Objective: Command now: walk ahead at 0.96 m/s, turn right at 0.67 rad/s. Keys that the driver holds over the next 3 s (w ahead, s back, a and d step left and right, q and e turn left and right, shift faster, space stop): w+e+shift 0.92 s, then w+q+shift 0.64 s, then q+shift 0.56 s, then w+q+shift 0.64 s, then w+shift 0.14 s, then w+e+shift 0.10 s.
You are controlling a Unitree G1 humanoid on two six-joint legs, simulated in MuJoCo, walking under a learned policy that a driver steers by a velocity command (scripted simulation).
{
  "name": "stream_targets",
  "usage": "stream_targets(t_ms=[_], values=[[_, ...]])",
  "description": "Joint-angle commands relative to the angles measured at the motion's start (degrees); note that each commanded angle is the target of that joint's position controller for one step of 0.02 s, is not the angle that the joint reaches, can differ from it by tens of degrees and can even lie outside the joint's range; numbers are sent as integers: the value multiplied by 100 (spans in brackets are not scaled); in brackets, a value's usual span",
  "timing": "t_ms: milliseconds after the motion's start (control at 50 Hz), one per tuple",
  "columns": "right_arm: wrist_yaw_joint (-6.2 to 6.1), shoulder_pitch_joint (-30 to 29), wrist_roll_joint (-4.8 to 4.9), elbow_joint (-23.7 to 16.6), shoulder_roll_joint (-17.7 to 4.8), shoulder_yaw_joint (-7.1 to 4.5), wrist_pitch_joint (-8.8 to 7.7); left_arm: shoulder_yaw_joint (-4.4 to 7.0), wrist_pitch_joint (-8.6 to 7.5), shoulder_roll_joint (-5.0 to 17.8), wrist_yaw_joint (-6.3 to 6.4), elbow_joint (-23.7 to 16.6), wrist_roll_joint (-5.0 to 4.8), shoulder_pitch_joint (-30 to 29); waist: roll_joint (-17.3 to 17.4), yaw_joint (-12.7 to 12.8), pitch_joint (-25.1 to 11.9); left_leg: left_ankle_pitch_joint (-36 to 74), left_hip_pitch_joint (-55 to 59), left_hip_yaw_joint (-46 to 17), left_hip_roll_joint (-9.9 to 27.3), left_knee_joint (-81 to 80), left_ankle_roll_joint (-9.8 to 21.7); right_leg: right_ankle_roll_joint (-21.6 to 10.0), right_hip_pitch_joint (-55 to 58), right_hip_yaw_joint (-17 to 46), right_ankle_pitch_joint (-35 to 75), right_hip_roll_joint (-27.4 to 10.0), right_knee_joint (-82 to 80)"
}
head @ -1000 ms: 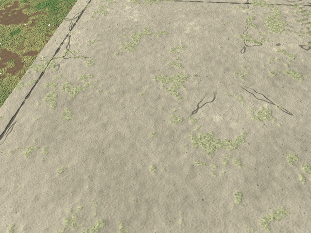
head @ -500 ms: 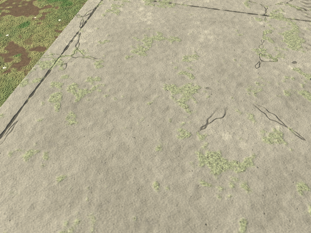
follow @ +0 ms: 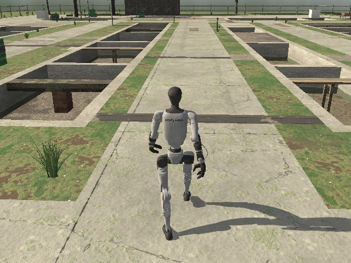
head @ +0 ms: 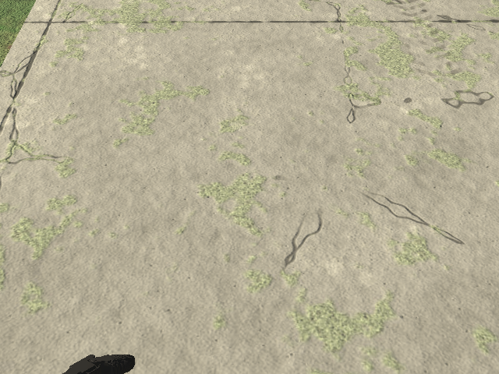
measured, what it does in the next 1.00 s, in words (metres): walks ahead, turning right: right foot, then left foot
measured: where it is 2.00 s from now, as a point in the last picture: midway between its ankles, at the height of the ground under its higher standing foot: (433, 129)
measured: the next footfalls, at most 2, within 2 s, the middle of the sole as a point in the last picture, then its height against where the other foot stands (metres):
right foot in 0.08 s outside the picture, level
left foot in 0.50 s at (216, 299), level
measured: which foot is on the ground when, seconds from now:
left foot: down 0.00-0.08, up 0.10-0.48, down 0.50-0.98, up 1.00-1.00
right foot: up 0.00-0.06, down 0.08-0.50, up 0.52-0.96, down 0.98-1.00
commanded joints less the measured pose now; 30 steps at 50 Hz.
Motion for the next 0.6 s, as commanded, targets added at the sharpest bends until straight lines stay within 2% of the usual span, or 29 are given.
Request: stream_targets(t_ms=[20, 40, 60, 80, 100, 120, 140, 160, 180, 200, 220, 240, 260, 300, 320, 340, 360, 380, 420, 440, 460, 480, 500, 520, 540, 560, 580, 600], values=[[-228, 74, -73, -423, -1372, -252, 72, 126, -116, 429, -202, -672, -43, -681, 772, 472, 484, 8282, -683, 199, 1476, 839, -280, -175, 1398, -870, -443, 688, -268], [-315, -43, -97, -529, -1570, -324, 156, 207, -59, 620, -217, -601, -69, -196, 1042, 842, 211, 9434, -556, 224, 1592, 1685, -270, -216, 1944, -1000, -854, 849, -163], [-348, -369, -141, -687, -1693, -383, 232, 366, 42, 958, -188, -314, -68, 969, 1287, 1470, -286, 10152, -771, 118, 1698, 3026, -193, -384, 3086, -866, -1321, 878, -19], [-301, -968, -152, -938, -1772, -428, 257, 563, 126, 1381, -99, 153, -41, 2676, 1213, 2285, -846, 9744, -1736, 40, 1567, 5012, -114, -694, 5001, -239, -1300, 644, -542], [-112, -1122, -229, -1142, -932, -225, 62, 530, 260, 1415, 60, 418, 35, 3088, -464, 1976, -768, 2709, -3932, -193, 621, 7545, 0, -884, 6408, 898, -2104, 60, -112], [101, -497, 192, -1592, -129, 7, -286, 488, 187, 1443, 74, 134, 217, 2565, -1779, 968, -1361, -703, -6398, -1459, -177, 9305, -44, -2167, 7685, 4469, -4510, -1134, -1281], [209, -1338, 319, -1938, -789, -92, -581, 424, 133, 985, 138, 159, 266, 2726, -962, 1386, -1329, -56, -6819, -2159, 27, 8951, 458, -1899, 7438, 5377, -5469, -1184, -2636], [219, -1753, 415, -2193, -898, -128, -649, 360, 32, 816, 131, 154, 329, 2595, -227, 1101, -688, 350, -6841, -2115, 216, 8424, 582, -1636, 6662, 5113, -5067, -1140, -2937], [189, -1697, 287, -2160, -842, -133, -616, 306, -27, 704, 74, 42, 279, 2068, 816, 628, -212, 655, -6438, -2107, 451, 7883, 550, -1474, 5425, 4643, -4503, -989, -3022], [164, -1439, 170, -2102, -793, -148, -505, 288, -56, 708, 84, -94, 259, 1599, 886, 274, -19, 750, -5986, -2154, 603, 7498, 396, -1439, 4424, 4246, -4229, -698, -3028], [158, -1192, 119, -2063, -838, -184, -360, 258, -39, 670, 132, -205, 259, 1264, 779, 8, 221, 735, -5667, -2128, 758, 7207, 224, -1367, 3658, 3794, -4016, -405, -3141], [124, -1143, 102, -2108, -915, -226, -250, 235, -9, 639, 168, -232, 197, 1125, 651, -128, 394, 659, -5477, -2002, 863, 6817, 66, -1304, 3065, 3402, -3770, -221, -3147], [81, -1339, 65, -2237, -951, -234, -187, 221, -3, 644, 221, -262, 161, 1066, 576, -151, 557, 766, -5211, -1830, 920, 6279, -67, -1237, 2423, 3005, -3542, -38, -3192], [10, -2230, -116, -2635, -865, -190, -179, 244, -29, 763, 373, -323, 119, 1161, 407, 117, 778, 1913, -4421, -1425, 790, 4920, -300, -1140, 1375, 2364, -2686, 351, -3196], [13, -2562, -128, -2777, -717, -155, -186, 275, -26, 833, 430, -306, 92, 1277, 235, 271, 730, 2615, -3886, -1333, 676, 4142, -344, -978, 1120, 2090, -2459, 563, -3027], [11, -2819, -67, -2905, -599, -135, -180, 313, -11, 912, 445, -274, 64, 1453, 92, 462, 617, 3089, -3432, -1247, 510, 3499, -381, -818, 1051, 1994, -2493, 651, -2886], [2, -3017, 52, -3010, -604, -157, -169, 339, -3, 956, 433, -243, 38, 1678, 2, 662, 476, 3333, -3166, -1226, 344, 3112, -443, -730, 1205, 2129, -2741, 596, -2802], [-11, -3134, 176, -3099, -712, -216, -151, 351, 5, 955, 427, -218, -15, 1816, -134, 770, 378, 3332, -3123, -1373, 253, 2716, -501, -668, 1605, 2368, -3021, 513, -2664], [-16, -3279, 349, -3219, -977, -342, -150, 347, 32, 837, 448, -176, -71, 1977, -455, 840, 320, 2952, -3375, -1718, 244, 2085, -519, -559, 2720, 2833, -3166, 345, -2235], [0, -3249, 396, -3242, -1110, -407, -185, 353, 65, 793, 459, -172, -60, 2004, -570, 791, 276, 2680, -3436, -1774, 255, 1919, -459, -503, 3220, 3003, -2900, 221, -1915], [13, -2890, 421, -3179, -1280, -516, -230, 361, 107, 781, 459, -196, -17, 1971, -644, 556, 57, 2310, -3153, -1722, 218, 1878, -332, -402, 3585, 3052, -2202, 144, -1397], [20, -1942, 423, -3000, -1497, -665, -272, 331, 135, 722, 419, -276, 68, 1838, -650, 24, -526, 2058, -2229, -1663, 311, 2038, -117, -204, 3720, 2843, -1199, 279, -330], [-21, -459, 355, -2808, -1726, -732, -251, 187, 144, 386, 344, -518, 256, 1561, -438, -656, -1614, 1159, -232, -2296, 1127, 2625, 216, 13, 2781, 2372, -1241, 427, 1563], [67, 86, 67, -2611, -2268, -804, -227, -27, 76, -270, 281, -778, -12, 2692, 2435, -9, -2782, -1261, 1904, -5985, 2824, 1460, 1346, 308, 718, 1756, -4536, 1071, 3686], [125, -166, 83, -2648, -1846, -760, -175, -42, 108, 250, 363, -764, -275, 2467, 2654, -135, -2296, -3171, 1609, -7033, 2974, 883, 1290, 290, -331, 1442, -4042, 338, 4499], [62, -490, 130, -2723, -1323, -663, -89, 56, 169, 697, 400, -800, -160, 1699, 1745, -362, -1235, -2519, 854, -5925, 2636, 870, 985, 313, -693, 1174, -3544, 143, 4718], [39, -580, 103, -2599, -1242, -621, 0, 90, 197, 804, 391, -890, 23, 1197, 629, -370, -677, -1216, 68, -4796, 2355, 957, 791, 322, -520, 984, -3251, -75, 4579], [56, -685, 39, -2482, -1222, -605, 38, 106, 191, 734, 355, -1054, 157, 782, 177, -276, -207, -136, -706, -4006, 2084, 916, 707, 295, -286, 936, -3059, -260, 4264]])
Over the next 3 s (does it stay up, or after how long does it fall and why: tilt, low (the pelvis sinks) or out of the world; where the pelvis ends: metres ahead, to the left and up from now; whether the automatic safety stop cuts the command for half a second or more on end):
stays up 1.79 -0.63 0.01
